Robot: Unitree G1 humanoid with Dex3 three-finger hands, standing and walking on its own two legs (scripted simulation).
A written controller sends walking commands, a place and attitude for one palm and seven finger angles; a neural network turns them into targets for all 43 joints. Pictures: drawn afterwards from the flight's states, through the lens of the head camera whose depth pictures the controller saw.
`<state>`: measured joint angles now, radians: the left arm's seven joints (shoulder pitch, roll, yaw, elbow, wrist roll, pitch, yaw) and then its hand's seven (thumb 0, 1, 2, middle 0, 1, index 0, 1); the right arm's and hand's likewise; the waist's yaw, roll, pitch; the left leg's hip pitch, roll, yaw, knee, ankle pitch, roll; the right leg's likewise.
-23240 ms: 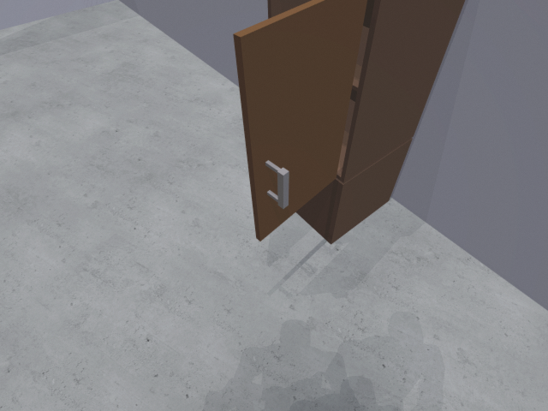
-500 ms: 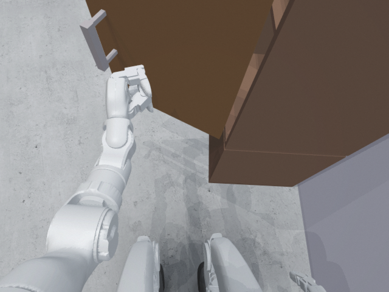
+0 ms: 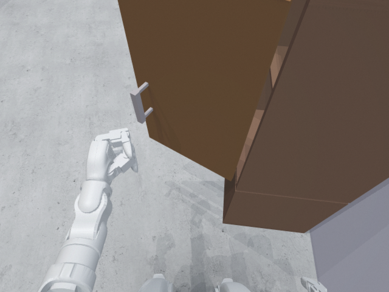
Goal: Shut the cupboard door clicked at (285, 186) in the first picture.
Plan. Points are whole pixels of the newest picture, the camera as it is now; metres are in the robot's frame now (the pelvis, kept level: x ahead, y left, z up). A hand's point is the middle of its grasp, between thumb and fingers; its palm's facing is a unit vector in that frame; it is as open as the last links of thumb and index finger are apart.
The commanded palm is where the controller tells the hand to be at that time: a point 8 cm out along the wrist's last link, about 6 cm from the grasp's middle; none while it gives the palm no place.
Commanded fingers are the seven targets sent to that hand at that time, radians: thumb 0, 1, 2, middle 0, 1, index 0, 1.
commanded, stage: draw the hand back to the body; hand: left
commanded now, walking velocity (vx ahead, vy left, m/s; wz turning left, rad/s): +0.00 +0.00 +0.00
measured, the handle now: (142, 103) +0.63 +0.16 -0.05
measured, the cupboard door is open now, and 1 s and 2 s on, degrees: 65 65 65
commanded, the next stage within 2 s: step back with the hand held close in 1.10 s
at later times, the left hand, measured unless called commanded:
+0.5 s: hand (25, 183) +0.26 +0.24 +0.16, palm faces +0.29 -0.91 -0.31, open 4.4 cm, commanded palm +0.21 +0.29 +0.19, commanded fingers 0.00 0.90 0.90 -0.47 -0.60 -0.47 -0.60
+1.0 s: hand out of the picture +0.21 +0.28 +0.21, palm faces +0.46 -0.80 -0.40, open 7.3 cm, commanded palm +0.16 +0.31 +0.24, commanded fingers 0.00 0.90 0.90 -0.20 -0.30 -0.20 -0.30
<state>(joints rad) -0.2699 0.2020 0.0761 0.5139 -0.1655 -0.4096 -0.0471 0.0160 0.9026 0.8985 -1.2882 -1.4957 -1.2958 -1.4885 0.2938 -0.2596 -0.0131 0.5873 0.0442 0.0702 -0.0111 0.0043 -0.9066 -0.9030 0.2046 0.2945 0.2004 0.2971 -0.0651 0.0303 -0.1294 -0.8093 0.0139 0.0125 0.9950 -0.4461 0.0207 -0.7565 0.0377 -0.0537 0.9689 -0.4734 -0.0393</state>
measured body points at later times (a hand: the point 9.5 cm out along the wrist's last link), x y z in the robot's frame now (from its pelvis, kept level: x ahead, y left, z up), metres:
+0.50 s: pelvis +0.03 +0.02 +0.06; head +0.03 +0.00 +0.51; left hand +0.24 +0.29 +0.18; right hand +0.25 -0.17 -0.01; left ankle +0.02 +0.11 -0.68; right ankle +0.00 -0.10 -0.68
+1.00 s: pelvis +0.03 +0.01 +0.06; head +0.01 -0.02 +0.51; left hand +0.18 +0.32 +0.24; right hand +0.21 -0.21 -0.03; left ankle +0.02 +0.11 -0.68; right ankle +0.00 -0.10 -0.68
